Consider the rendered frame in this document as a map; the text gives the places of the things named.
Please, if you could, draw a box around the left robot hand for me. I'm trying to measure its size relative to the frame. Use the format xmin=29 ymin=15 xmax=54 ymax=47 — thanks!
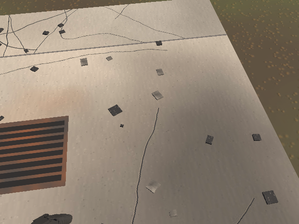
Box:
xmin=31 ymin=214 xmax=73 ymax=224

